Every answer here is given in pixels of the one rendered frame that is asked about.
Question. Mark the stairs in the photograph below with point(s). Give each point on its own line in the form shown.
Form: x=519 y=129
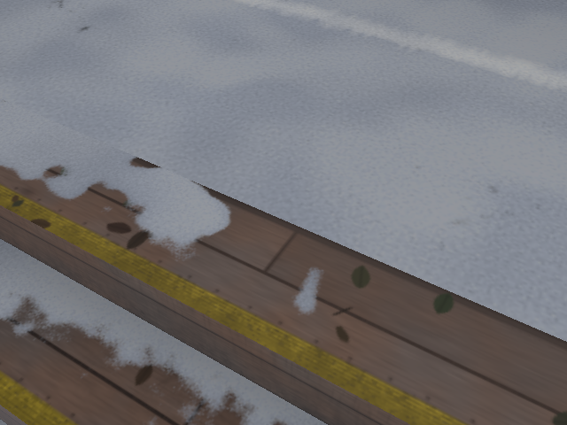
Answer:
x=85 y=343

